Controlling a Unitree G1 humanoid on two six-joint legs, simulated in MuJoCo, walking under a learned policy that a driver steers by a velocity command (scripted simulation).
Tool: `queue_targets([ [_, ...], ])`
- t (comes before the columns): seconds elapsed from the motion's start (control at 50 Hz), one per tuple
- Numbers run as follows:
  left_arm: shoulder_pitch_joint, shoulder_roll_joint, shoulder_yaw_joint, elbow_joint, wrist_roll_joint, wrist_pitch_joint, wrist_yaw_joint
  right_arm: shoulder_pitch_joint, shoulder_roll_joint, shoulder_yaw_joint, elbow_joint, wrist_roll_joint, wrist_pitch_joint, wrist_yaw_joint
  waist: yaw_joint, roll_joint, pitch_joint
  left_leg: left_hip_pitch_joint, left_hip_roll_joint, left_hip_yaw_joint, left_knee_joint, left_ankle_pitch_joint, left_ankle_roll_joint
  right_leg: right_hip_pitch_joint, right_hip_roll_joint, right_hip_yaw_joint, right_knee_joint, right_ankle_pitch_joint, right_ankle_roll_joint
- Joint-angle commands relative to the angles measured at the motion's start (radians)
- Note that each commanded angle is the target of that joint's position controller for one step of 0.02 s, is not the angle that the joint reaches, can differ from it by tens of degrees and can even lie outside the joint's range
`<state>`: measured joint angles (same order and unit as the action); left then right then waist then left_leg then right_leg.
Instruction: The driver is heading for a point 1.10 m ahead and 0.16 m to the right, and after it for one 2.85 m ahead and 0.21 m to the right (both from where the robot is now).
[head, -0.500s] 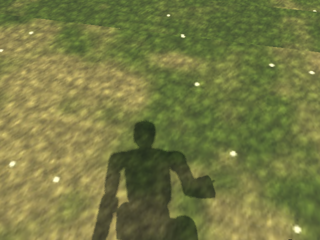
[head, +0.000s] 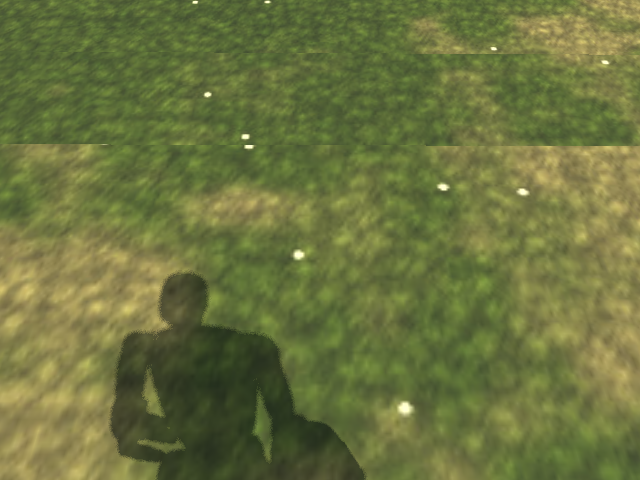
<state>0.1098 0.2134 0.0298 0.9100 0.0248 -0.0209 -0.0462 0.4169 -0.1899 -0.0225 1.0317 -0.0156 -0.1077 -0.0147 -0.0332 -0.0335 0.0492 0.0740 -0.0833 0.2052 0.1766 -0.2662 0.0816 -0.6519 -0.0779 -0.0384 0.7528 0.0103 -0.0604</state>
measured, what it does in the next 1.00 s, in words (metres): walks ahead, turning right: right foot, then left foot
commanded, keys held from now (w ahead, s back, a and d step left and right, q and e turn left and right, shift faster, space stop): w+e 0.46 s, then w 0.54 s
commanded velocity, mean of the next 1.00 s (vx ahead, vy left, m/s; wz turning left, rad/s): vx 0.50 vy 0.00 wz -0.37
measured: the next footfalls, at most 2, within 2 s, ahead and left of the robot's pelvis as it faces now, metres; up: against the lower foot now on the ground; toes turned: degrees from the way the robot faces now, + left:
right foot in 0.14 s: +0.23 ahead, -0.08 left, +0.00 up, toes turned -10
left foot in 0.68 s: +0.59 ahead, -0.01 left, +0.00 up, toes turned -20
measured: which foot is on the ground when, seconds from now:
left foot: down 0.00-0.16, up 0.18-0.66, down 0.68-1.00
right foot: up 0.00-0.12, down 0.14-0.68, up 0.70-1.00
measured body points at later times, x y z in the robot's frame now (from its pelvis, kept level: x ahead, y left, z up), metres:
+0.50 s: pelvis +0.28 -0.04 +0.00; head +0.31 -0.07 +0.45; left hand +0.34 +0.23 -0.12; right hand +0.39 -0.33 -0.11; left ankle +0.47 +0.09 -0.68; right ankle +0.19 -0.07 -0.74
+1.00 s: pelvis +0.56 -0.08 +0.01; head +0.58 -0.07 +0.46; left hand +0.77 +0.10 -0.12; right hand +0.44 -0.31 -0.12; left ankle +0.55 +0.01 -0.74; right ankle +0.59 -0.25 -0.68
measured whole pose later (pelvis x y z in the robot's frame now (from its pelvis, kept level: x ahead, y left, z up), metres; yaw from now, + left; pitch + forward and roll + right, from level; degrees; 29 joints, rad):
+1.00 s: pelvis +0.56 -0.08 +0.01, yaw -22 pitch +1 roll +1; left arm 0.16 0.25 0.03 0.83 0.04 -0.03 -0.04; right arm 0.42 -0.22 -0.04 0.94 -0.01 -0.09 0.02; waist -0.04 -0.05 0.02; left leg -0.07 -0.07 0.06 0.23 -0.18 0.08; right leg -0.61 -0.08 0.01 0.88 -0.15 -0.02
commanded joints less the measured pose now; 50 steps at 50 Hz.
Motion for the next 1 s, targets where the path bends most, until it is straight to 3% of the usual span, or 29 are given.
queue_targets([
  [0.02,-0.141,0.026,-0.005,-0.103,0.003,-0.016,-0.004,0.080,-0.131,-0.021,-0.013,-0.003,0.000,-0.016,-0.021,0.088,0.065,0.015,0.301,-0.044,0.004,0.652,0.030,-0.006,0.038,-0.082,-0.099,-0.022,-0.023],
  [0.06,-0.111,0.039,0.002,-0.105,0.005,-0.016,-0.001,0.068,-0.151,-0.024,-0.013,-0.006,0.008,-0.025,0.006,0.109,0.034,0.067,0.317,-0.012,0.101,0.912,0.021,0.068,0.086,-0.118,-0.131,-0.111,-0.060],
  [0.1,-0.001,0.067,0.017,-0.078,0.008,-0.015,0.006,0.042,-0.180,-0.033,-0.021,-0.011,0.020,-0.032,0.062,0.144,-0.032,0.089,0.332,0.013,0.287,1.146,0.020,0.196,0.148,-0.144,-0.141,-0.218,-0.109],
  [0.12,0.094,0.091,0.031,-0.052,0.010,-0.019,0.009,0.027,-0.194,-0.038,-0.030,-0.013,0.029,-0.030,0.101,0.152,-0.087,0.067,0.338,0.016,0.440,1.134,0.025,0.305,0.173,-0.135,-0.176,-0.248,-0.139],
  [0.14,0.233,0.127,0.052,-0.011,0.020,-0.025,0.014,0.002,-0.202,-0.042,-0.047,-0.008,0.034,-0.024,0.172,0.124,-0.154,-0.045,0.325,0.029,0.664,0.971,0.013,0.504,0.169,-0.087,-0.271,-0.218,-0.178],
  [0.16,0.341,0.219,0.084,0.005,0.029,-0.025,0.029,-0.006,-0.166,-0.035,-0.086,-0.006,0.028,-0.016,0.206,0.005,-0.244,-0.283,0.272,0.035,0.985,0.493,-0.011,0.736,-0.046,0.189,-0.292,-0.278,-0.245],
  [0.18,0.286,0.295,0.104,-0.021,0.013,-0.011,0.029,-0.008,-0.105,-0.031,-0.163,0.013,0.018,0.006,0.127,-0.205,-0.296,-0.720,0.022,-0.079,1.322,-0.280,-0.063,0.969,-0.285,0.773,-0.424,-0.214,-0.421],
  [0.2,0.277,0.265,0.099,-0.013,-0.014,-0.002,0.032,-0.120,-0.166,-0.038,-0.184,-0.004,0.005,0.010,0.147,-0.010,-0.212,-0.840,0.099,-0.247,1.311,-0.187,-0.047,0.917,-0.254,0.683,-0.468,-0.201,-0.390],
  [0.22,0.223,0.220,0.089,-0.016,-0.017,-0.003,0.038,-0.158,-0.156,-0.035,-0.205,0.008,-0.010,0.015,0.116,0.018,-0.111,-0.843,0.141,-0.249,1.233,-0.092,-0.044,0.796,-0.232,0.562,-0.491,-0.148,-0.349],
  [0.24,0.181,0.168,0.077,-0.018,-0.014,-0.008,0.039,-0.142,-0.156,-0.036,-0.193,0.008,-0.013,0.013,0.063,0.095,-0.035,-0.784,0.172,-0.243,1.134,-0.054,-0.051,0.667,-0.184,0.471,-0.514,-0.026,-0.299],
  [0.26,0.153,0.147,0.069,-0.023,-0.019,-0.016,0.045,-0.141,-0.150,-0.037,-0.196,-0.010,0.003,0.011,0.031,0.103,-0.015,-0.724,0.191,-0.246,1.068,-0.049,-0.068,0.586,-0.132,0.397,-0.521,0.061,-0.269],
  [0.3,0.151,0.142,0.062,-0.026,-0.026,-0.037,0.048,-0.115,-0.128,-0.033,-0.200,-0.035,0.044,0.019,0.000,0.066,-0.034,-0.648,0.197,-0.234,0.992,-0.044,-0.100,0.519,-0.074,0.319,-0.531,0.165,-0.249],
  [0.36,0.208,0.187,0.072,-0.019,-0.028,-0.050,0.045,-0.196,-0.120,-0.030,-0.245,-0.035,0.070,0.028,0.011,0.028,-0.023,-0.682,0.194,-0.201,0.876,0.038,-0.133,0.486,-0.028,0.279,-0.544,0.219,-0.228],
  [0.46,0.320,0.190,0.072,-0.016,-0.025,-0.040,0.045,-0.398,-0.128,-0.024,-0.327,-0.026,0.073,0.034,0.091,-0.022,-0.011,-0.765,0.167,-0.195,0.652,0.209,-0.140,0.580,-0.005,0.308,-0.523,0.225,-0.172],
  [0.56,0.389,0.177,0.061,-0.004,-0.012,-0.042,0.059,-0.517,-0.123,-0.007,-0.376,-0.018,0.055,0.044,0.139,-0.038,0.002,-0.739,0.129,-0.174,0.457,0.266,-0.093,0.705,-0.041,0.318,-0.495,0.297,-0.155],
  [0.58,0.385,0.182,0.060,-0.003,-0.009,-0.045,0.063,-0.513,-0.129,-0.007,-0.381,-0.017,0.051,0.045,0.131,-0.044,0.004,-0.705,0.123,-0.179,0.422,0.256,-0.076,0.718,-0.058,0.325,-0.486,0.322,-0.146],
  [0.62,0.337,0.207,0.063,-0.012,-0.006,-0.052,0.068,-0.413,-0.160,-0.018,-0.357,-0.015,0.042,0.039,0.070,-0.054,-0.014,-0.543,0.091,-0.179,0.356,0.191,-0.036,0.707,-0.070,0.311,-0.426,0.466,-0.111],
  [0.64,0.321,0.221,0.065,-0.013,-0.003,-0.056,0.067,-0.317,-0.185,-0.030,-0.327,-0.013,0.037,0.030,0.029,-0.055,-0.058,-0.426,0.060,-0.170,0.341,0.144,-0.017,0.707,-0.059,0.298,-0.329,0.592,-0.096],
  [0.66,0.304,0.226,0.065,-0.013,-0.003,-0.059,0.060,-0.171,-0.204,-0.041,-0.282,-0.012,0.027,0.019,-0.044,-0.021,-0.130,-0.254,0.055,-0.163,0.277,0.171,0.006,0.678,-0.016,0.256,-0.155,0.601,-0.079],
  [0.68,0.312,0.183,0.052,-0.033,-0.008,-0.064,0.054,-0.022,-0.255,-0.055,-0.261,-0.031,0.018,0.004,-0.096,0.044,-0.243,-0.021,0.216,-0.328,0.275,0.081,0.048,0.529,0.032,0.228,0.092,0.347,-0.066],
  [0.7,0.467,0.091,0.036,-0.038,-0.048,-0.060,0.048,0.044,-0.365,-0.085,-0.248,-0.048,0.025,0.005,-0.041,0.300,-0.376,0.237,0.491,-0.815,0.207,0.025,0.200,0.217,0.216,0.130,0.457,-0.333,-0.016],
  [0.72,0.447,0.164,0.043,-0.020,-0.014,-0.057,0.054,-0.019,-0.292,-0.075,-0.245,-0.017,0.040,0.018,-0.016,0.203,-0.313,0.154,0.492,-0.971,0.106,-0.070,0.207,0.100,0.191,0.172,0.555,-0.499,-0.028],
  [0.74,0.357,0.168,0.046,-0.033,-0.004,-0.053,0.051,-0.122,-0.219,-0.059,-0.265,-0.006,0.042,0.022,0.010,0.103,-0.143,-0.002,0.455,-0.805,0.090,-0.102,0.190,0.069,0.137,0.175,0.558,-0.411,-0.027],
  [0.76,0.286,0.156,0.040,-0.050,0.000,-0.054,0.045,-0.167,-0.168,-0.046,-0.265,-0.010,0.037,0.026,0.013,0.040,-0.076,-0.104,0.403,-0.678,0.068,-0.019,0.166,0.077,0.103,0.165,0.506,-0.354,-0.025],
  [0.78,0.258,0.145,0.039,-0.060,0.002,-0.049,0.038,-0.168,-0.152,-0.040,-0.252,-0.013,0.031,0.024,0.027,0.063,-0.044,-0.159,0.357,-0.582,0.050,0.075,0.140,0.094,0.078,0.154,0.459,-0.337,-0.024],
  [0.82,0.272,0.124,0.033,-0.057,0.015,-0.030,0.025,-0.141,-0.141,-0.033,-0.219,-0.006,0.017,0.023,0.054,0.118,-0.045,-0.218,0.305,-0.473,0.023,0.203,0.116,0.150,0.059,0.132,0.398,-0.322,-0.008],
  [0.86,0.259,0.110,0.028,-0.061,0.019,-0.020,0.018,-0.098,-0.151,-0.036,-0.192,0.004,0.002,0.027,0.061,0.122,-0.048,-0.214,0.295,-0.425,0.002,0.281,0.127,0.128,0.046,0.106,0.361,-0.304,0.005],
  [0.94,0.086,0.094,0.013,-0.116,0.019,-0.016,0.008,-0.036,-0.158,-0.038,-0.158,0.008,0.004,0.027,0.033,0.110,0.004,-0.192,0.274,-0.355,-0.064,0.278,0.133,0.009,-0.008,0.048,0.206,-0.178,0.040],
  [1.0,-0.030,0.068,-0.003,-0.151,0.012,-0.022,0.004,0.005,-0.162,-0.039,-0.136,0.010,0.007,0.028,0.005,0.108,0.017,-0.181,0.247,-0.297,-0.062,0.338,0.114,0.033,-0.007,0.009,0.026,-0.085,0.053],
])
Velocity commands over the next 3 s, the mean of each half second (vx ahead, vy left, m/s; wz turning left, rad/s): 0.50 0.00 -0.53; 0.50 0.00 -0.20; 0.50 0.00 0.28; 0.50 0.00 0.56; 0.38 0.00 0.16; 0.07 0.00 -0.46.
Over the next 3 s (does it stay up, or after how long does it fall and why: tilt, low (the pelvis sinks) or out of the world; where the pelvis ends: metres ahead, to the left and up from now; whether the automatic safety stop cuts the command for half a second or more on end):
stays up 1.28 -0.14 0.00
